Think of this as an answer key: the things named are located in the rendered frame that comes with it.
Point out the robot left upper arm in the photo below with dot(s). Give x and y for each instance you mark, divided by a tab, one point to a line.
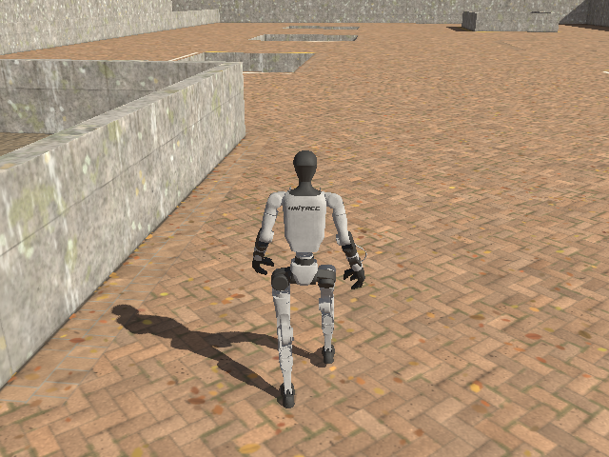
274	201

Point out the right robot foot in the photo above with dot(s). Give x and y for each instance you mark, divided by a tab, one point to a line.
328	356

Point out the robot left forearm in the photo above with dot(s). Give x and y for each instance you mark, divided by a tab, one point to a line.
260	248

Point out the humanoid robot torso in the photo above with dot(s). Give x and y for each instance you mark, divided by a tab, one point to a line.
304	219

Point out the right robot hand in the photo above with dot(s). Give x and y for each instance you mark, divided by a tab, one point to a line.
356	275

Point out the robot right upper arm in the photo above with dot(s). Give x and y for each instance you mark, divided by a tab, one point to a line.
335	202

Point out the robot right forearm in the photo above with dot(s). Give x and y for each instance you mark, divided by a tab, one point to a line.
352	255

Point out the left robot hand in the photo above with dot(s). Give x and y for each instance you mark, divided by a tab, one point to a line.
266	261

